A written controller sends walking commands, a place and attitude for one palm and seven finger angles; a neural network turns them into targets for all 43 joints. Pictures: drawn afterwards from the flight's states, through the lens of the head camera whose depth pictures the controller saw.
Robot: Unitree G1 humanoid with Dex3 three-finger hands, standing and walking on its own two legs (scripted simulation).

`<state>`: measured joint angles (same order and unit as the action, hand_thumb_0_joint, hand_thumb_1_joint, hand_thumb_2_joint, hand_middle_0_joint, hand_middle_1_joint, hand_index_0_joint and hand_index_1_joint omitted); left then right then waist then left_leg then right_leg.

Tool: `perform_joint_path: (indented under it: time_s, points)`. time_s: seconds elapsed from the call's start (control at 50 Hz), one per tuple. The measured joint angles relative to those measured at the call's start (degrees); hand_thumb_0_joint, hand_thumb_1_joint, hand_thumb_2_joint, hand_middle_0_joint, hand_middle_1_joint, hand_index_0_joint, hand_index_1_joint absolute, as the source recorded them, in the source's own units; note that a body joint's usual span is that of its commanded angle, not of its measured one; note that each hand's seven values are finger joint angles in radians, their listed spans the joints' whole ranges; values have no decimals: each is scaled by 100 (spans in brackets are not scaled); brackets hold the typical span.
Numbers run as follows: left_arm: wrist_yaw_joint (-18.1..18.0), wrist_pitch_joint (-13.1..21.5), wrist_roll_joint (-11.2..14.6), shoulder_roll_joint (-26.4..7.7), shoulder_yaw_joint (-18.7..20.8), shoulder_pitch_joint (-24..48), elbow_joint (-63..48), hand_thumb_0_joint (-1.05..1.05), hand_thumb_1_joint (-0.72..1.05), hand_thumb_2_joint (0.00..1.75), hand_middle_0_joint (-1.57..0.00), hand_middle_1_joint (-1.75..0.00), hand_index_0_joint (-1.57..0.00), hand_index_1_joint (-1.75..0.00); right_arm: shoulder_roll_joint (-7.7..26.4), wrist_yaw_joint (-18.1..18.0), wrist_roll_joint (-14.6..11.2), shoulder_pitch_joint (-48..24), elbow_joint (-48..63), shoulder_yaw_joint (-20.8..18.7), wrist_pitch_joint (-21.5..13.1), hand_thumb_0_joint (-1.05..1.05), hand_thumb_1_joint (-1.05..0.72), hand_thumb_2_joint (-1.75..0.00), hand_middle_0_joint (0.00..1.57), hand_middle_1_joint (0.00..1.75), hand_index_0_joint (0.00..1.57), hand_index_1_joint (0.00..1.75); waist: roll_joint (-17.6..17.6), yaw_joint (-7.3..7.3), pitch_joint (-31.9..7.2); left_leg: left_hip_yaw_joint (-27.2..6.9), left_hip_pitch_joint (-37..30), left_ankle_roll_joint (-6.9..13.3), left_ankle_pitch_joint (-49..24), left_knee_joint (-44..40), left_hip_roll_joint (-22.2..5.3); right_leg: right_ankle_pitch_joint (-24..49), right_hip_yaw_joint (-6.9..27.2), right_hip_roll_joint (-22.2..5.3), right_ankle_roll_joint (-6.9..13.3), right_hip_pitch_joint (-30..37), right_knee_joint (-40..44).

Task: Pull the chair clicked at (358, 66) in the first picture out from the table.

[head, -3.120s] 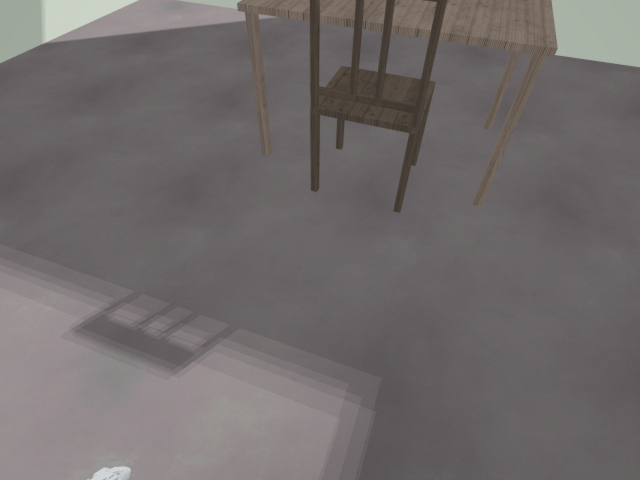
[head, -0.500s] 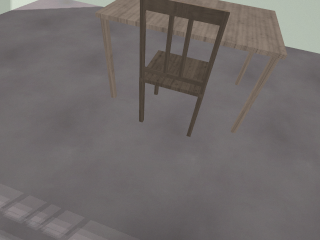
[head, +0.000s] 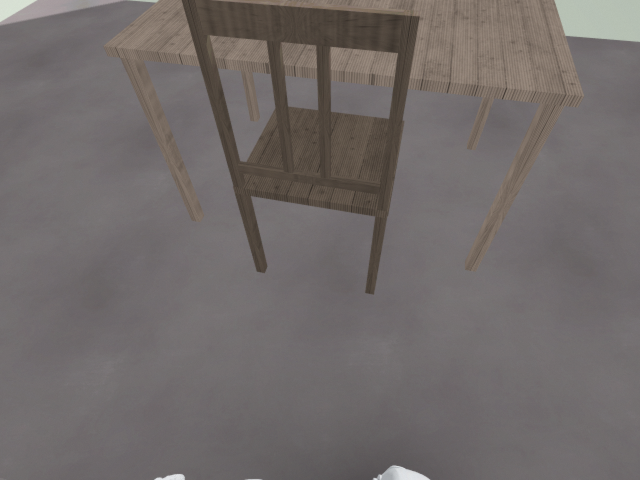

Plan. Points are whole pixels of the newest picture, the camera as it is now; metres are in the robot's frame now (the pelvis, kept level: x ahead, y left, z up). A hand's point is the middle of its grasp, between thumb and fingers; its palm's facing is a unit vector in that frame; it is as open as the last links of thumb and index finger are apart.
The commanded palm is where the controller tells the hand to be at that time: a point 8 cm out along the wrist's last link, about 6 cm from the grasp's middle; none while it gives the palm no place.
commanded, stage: turn to face it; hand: left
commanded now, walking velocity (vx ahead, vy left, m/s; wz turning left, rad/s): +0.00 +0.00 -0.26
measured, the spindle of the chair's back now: (282, 114) +0.85 +0.12 -0.05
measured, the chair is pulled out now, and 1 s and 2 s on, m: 0.00 0.00 0.00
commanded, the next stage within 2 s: take the last steps up to it in 0.34 s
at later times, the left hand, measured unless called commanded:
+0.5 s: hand (202, 470) +0.16 +0.18 -0.16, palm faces -0.02 -0.99 -0.14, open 7.3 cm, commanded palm none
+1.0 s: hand (216, 408) +0.24 +0.18 -0.17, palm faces -0.09 -0.98 -0.15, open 7.4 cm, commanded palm none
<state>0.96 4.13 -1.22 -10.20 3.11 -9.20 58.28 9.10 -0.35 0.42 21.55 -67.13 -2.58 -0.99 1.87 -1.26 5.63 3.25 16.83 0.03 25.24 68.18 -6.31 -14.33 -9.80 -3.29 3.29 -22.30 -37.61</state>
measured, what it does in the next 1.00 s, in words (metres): walks ahead: left foot, then right foot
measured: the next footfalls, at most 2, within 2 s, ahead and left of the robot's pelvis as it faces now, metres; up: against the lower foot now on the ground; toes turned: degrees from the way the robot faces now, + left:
left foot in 0.28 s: +0.21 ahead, +0.13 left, +0.00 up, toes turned +6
right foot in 0.60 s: +0.17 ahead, -0.11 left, +0.00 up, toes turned -12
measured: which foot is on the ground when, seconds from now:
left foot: up 0.00-0.26, down 0.28-0.60, up 0.62-0.90, down 0.92-1.00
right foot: down 0.00-0.30, up 0.32-0.58, down 0.60-0.94, up 0.96-1.00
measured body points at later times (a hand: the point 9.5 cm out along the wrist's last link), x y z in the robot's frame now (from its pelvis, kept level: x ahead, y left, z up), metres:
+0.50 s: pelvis +0.14 +0.02 +0.02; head +0.16 +0.03 +0.47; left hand +0.16 +0.24 -0.15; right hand +0.20 -0.21 -0.13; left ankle +0.17 +0.12 -0.72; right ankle +0.10 -0.10 -0.69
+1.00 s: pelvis +0.27 +0.01 +0.01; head +0.30 +0.02 +0.46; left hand +0.25 +0.24 -0.16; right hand +0.26 -0.23 -0.14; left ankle +0.29 +0.11 -0.72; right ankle +0.14 -0.09 -0.68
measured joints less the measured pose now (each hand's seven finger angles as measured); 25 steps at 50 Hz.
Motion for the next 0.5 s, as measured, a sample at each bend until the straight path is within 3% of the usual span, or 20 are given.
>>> perform_joint_path:
  time_s: [0.06,0.14,0.22,0.28,0.36,0.42,0.5]
  points:
    - [-136,-8,-3,96,-17,-149,94,0,92,90,-20,-30,-20,-30,54,-16,43,-367,219,-8,5,0,-91,-90,20,30,20,30,16,-17,-123,1,806,-39,-468,105,-63,83,-85,73,-35,453,563]
    - [-169,-46,-12,96,-84,-385,237,0,94,90,-20,-30,-20,-30,69,-37,55,-843,542,10,-16,0,-92,-90,20,30,20,30,-23,35,-287,173,1173,-172,-718,-1177,-106,132,-60,144,-36,873,1102]
    - [-144,-133,2,186,-150,-599,367,0,93,90,-20,-30,-20,-30,138,-55,35,-1201,673,40,-50,0,-94,-90,20,30,20,30,-37,179,-327,253,927,-232,-1002,-2484,-25,-11,43,245,-125,1193,1232]
    - [-138,-240,32,243,-154,-784,436,0,92,90,-20,-30,-20,-30,123,-55,25,-1303,716,112,-108,0,-93,-90,20,30,20,30,-47,279,-364,303,387,-209,-1657,-3477,27,-307,130,349,-223,1340,1000]
    - [-147,-441,62,171,-117,-799,489,0,91,90,-20,-30,-20,-30,-98,-105,68,-1334,731,207,-114,0,-92,-90,20,30,20,30,-400,346,-356,522,142,131,-1109,-3467,164,-1201,382,203,-328,1082,62]
    - [-119,-501,62,179,-96,-726,451,0,91,90,-20,-30,-20,-30,-169,-181,55,-1368,769,211,-72,-1,-93,-90,20,30,20,30,-409,332,-292,663,-35,166,-1170,-3712,180,-1575,534,155,-348,638,-878]
    - [-115,-528,45,172,-76,-613,355,0,91,90,-19,-30,-20,-30,-76,-185,70,-1389,785,159,-20,-2,-94,-89,20,30,20,30,-311,244,-246,789,-207,140,-1210,-3941,170,-1436,577,51,-390,455,-772]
